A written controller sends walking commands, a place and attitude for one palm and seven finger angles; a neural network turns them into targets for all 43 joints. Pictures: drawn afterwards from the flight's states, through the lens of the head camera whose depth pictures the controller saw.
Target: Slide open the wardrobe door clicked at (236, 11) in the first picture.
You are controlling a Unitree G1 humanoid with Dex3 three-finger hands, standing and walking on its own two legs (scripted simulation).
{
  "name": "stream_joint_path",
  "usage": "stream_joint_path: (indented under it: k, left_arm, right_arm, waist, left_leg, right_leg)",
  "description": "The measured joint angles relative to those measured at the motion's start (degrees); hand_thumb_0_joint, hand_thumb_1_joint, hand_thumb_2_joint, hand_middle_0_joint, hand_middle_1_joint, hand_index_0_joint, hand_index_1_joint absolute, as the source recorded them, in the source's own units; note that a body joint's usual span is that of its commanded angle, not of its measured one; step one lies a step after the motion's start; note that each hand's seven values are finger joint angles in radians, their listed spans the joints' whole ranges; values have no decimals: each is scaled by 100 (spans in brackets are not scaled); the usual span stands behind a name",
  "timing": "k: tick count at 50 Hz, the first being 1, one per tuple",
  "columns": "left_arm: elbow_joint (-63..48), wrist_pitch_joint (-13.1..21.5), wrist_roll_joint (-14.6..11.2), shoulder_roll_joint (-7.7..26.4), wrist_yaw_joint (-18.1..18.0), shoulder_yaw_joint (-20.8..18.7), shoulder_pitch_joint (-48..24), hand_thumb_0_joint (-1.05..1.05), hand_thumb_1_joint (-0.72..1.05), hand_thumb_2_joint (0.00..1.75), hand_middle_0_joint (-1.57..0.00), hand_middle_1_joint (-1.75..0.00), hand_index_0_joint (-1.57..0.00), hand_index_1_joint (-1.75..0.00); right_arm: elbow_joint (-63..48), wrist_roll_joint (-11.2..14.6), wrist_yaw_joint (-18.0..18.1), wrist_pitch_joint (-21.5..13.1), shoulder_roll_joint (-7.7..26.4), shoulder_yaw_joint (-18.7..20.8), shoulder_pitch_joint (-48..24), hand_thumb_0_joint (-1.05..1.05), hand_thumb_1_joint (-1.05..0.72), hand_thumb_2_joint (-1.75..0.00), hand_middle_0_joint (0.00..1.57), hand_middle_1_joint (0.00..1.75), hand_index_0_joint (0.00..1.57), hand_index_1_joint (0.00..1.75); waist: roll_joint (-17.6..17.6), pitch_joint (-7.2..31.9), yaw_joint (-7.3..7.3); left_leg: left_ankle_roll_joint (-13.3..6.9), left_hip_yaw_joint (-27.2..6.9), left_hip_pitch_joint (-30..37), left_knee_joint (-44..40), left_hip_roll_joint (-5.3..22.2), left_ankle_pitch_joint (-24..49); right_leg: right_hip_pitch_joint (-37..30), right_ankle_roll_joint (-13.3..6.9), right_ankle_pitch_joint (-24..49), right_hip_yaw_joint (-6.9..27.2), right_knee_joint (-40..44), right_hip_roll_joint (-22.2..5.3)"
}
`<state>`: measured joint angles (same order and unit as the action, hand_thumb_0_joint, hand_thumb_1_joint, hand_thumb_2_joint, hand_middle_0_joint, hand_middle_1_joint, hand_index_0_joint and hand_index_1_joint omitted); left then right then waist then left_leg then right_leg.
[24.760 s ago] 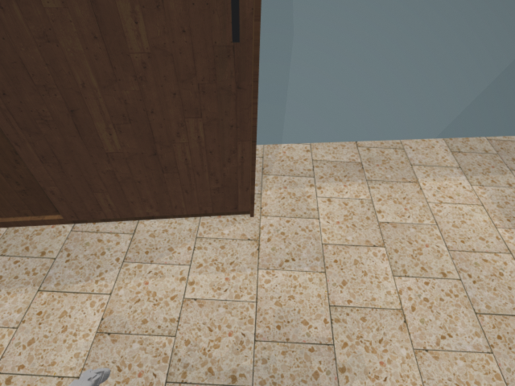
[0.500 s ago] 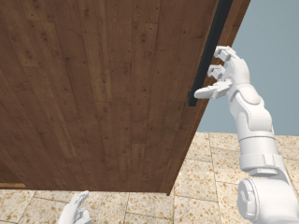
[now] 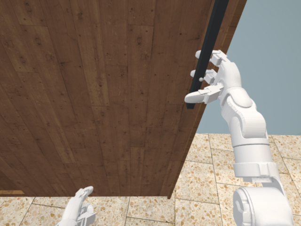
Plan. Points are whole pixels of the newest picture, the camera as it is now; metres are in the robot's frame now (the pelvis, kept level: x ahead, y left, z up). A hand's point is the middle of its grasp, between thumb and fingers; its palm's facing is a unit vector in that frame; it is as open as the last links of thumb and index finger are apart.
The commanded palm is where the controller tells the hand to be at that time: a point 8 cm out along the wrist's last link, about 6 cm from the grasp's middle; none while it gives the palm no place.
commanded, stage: move the hooked fingers beside the handle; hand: right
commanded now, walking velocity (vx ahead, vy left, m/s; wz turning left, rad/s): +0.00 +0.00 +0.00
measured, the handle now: (201, 58) +0.46 -0.09 +0.26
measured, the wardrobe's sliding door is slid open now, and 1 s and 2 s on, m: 0.00 0.00 0.00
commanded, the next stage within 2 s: none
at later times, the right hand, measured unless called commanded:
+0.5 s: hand (213, 81) +0.39 -0.11 +0.24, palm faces -0.07 +1.00 -0.03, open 14.0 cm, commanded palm +0.37 -0.17 +0.24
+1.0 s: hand (215, 78) +0.40 -0.12 +0.24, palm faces -0.05 +1.00 -0.03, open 14.0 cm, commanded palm +0.37 -0.18 +0.24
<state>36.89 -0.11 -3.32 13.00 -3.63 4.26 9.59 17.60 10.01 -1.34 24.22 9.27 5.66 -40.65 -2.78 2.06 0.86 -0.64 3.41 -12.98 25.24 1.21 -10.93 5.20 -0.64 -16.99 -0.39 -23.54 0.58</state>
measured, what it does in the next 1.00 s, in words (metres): stands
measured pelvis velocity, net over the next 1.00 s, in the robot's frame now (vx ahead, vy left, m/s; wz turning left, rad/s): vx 0.00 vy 0.00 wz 0.01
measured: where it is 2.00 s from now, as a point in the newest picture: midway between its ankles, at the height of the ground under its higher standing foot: outside the picture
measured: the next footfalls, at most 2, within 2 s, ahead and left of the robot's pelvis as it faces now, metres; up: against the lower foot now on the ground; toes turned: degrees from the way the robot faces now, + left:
none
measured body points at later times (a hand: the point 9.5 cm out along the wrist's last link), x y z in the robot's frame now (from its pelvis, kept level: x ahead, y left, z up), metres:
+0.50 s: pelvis +0.00 +0.00 +0.00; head -0.03 +0.02 +0.45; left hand +0.18 +0.22 -0.09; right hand +0.39 -0.17 +0.24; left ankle +0.03 +0.11 -0.74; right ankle -0.05 -0.11 -0.74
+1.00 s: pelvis +0.00 +0.00 +0.00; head -0.03 +0.02 +0.45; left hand +0.15 +0.22 -0.10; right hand +0.40 -0.18 +0.25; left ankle +0.03 +0.11 -0.74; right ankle -0.05 -0.11 -0.74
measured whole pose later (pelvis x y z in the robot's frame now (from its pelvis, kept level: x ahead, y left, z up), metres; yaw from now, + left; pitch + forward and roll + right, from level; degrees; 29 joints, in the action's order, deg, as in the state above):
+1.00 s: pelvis +0.00 +0.00 +0.00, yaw +1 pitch -1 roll +0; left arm 37.0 -0.4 -3.6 13.7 -4.1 4.3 11.7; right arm 19.2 10.4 -5.1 23.4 14.0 9.7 -40.1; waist -2.9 2.4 0.4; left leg -0.5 2.8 -12.9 23.5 1.0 -9.4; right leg 5.1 -0.8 -16.0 -1.0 -22.3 0.6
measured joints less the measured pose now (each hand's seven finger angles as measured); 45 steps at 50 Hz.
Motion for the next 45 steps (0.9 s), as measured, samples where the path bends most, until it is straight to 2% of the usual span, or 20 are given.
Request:
stream_joint_path:
  k: [11, 20, 33, 45]
  left_arm:
    - [-94, -183, 8, -17, 8, 8, 89, 2, 91, 90, -21, -30, -20, -30]
    - [-32, -119, -45, 102, -54, -39, 100, 2, 91, 90, -20, -30, -20, -30]
    - [-51, -57, -16, -5, -31, 47, -4, 2, 91, 90, -20, -30, -20, -30]
    - [11, -15, -17, 35, -60, 36, 170, 2, 91, 90, -21, -30, -20, -30]
  right_arm:
    - [-185, 9, -55, -48, 191, 340, 266, -1, 50, -30, 30, 120, 30, 120]
    - [-401, 42, -269, 70, 302, 170, 400, -1, 50, -30, 30, 120, 30, 120]
    - [20, 41, -227, 72, 309, 231, 107, -1, 50, -30, 30, 120, 30, 120]
    - [168, 26, -320, -110, 427, 302, -7, -1, 50, -30, 30, 120, 30, 120]
  waist:
    - [-22, 61, -57]
    - [-2, -4, 40]
    - [12, 40, -2]
    - [2, -5, -26]
  left_leg:
    - [-11, -73, 51, -96, -59, 35]
    - [-1, 8, 134, -125, -25, 56]
    - [18, -33, 45, -123, 6, 120]
    - [14, -46, 18, -165, -5, 156]
  right_leg:
    - [-97, 12, 21, -79, 126, -45]
    - [-103, 0, 25, 5, 63, -22]
    - [-28, -22, 79, -31, 66, 15]
    - [4, -19, 98, -45, 86, 7]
